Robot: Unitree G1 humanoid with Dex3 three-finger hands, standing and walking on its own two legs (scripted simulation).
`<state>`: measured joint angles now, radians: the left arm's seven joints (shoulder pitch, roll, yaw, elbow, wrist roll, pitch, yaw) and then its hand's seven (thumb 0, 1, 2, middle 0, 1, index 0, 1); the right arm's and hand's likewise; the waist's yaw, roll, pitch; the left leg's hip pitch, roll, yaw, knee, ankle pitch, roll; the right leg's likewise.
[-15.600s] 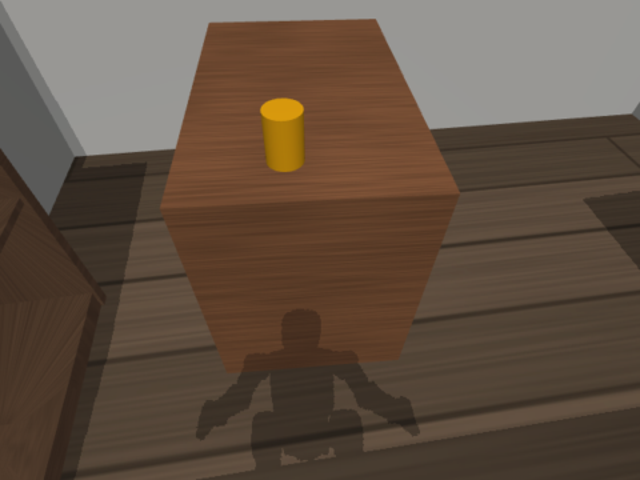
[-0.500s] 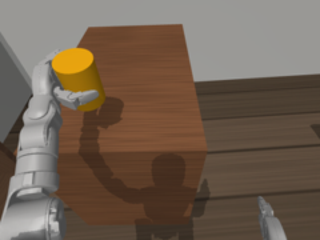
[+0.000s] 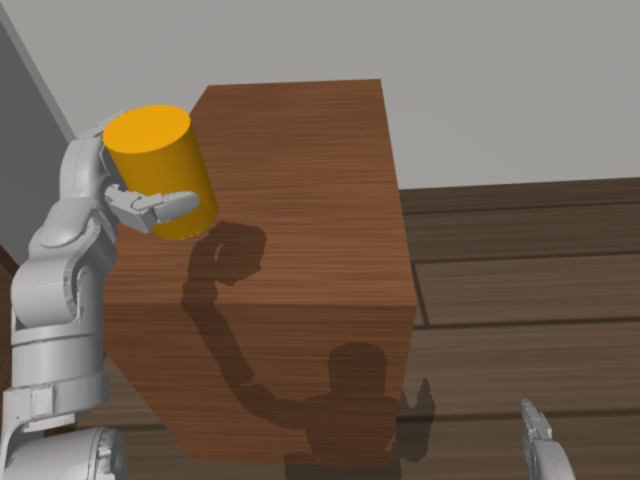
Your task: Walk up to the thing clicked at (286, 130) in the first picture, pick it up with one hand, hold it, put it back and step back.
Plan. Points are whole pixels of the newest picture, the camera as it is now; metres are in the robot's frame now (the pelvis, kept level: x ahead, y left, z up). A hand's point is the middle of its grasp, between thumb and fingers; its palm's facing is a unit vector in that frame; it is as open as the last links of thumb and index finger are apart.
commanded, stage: lift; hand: left
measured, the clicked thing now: (167, 175) +0.37 +0.15 +0.25
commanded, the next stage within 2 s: hold in 0.34 s
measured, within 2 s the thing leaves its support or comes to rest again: neither
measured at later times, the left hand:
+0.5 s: hand (137, 166) +0.36 +0.17 +0.28, palm faces +0.09 -1.00 -0.02, open 11.4 cm
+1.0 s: hand (126, 151) +0.35 +0.17 +0.30, palm faces +0.08 -1.00 -0.01, open 11.4 cm
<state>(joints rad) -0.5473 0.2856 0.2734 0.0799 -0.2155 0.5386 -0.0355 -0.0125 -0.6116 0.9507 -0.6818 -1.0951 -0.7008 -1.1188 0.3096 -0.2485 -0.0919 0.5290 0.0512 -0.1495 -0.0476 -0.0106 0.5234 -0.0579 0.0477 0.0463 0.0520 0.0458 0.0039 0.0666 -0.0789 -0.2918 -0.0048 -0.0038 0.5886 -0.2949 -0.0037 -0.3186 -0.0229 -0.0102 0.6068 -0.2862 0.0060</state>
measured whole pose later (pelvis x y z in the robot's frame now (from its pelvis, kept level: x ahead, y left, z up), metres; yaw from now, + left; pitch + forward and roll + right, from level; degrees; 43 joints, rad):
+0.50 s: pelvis +0.00 +0.00 +0.00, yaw +0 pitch -1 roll +0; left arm -0.52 0.30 0.29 -0.06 -0.25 0.68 -0.05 -0.01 -0.61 0.95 -0.68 -1.09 -0.70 -1.12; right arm 0.27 -0.25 -0.09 0.63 0.06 -0.23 -0.05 -0.01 0.52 -0.06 0.05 0.05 0.05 0.05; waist 0.02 0.08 -0.09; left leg -0.26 -0.01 -0.01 0.57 -0.29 0.00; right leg -0.28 -0.03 -0.01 0.58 -0.28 0.01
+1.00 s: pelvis +0.01 +0.01 +0.00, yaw +0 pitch -1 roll +0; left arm -0.53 0.30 0.31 -0.18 -0.28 0.79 -0.04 -0.01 -0.61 0.93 -0.71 -1.06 -0.72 -1.09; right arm 0.27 -0.26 -0.12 0.63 0.07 -0.22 -0.01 -0.01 0.51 -0.06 0.05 0.05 0.05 0.05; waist 0.03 0.09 -0.09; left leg -0.24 -0.01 -0.01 0.56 -0.30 0.01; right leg -0.26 -0.03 -0.01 0.57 -0.29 0.02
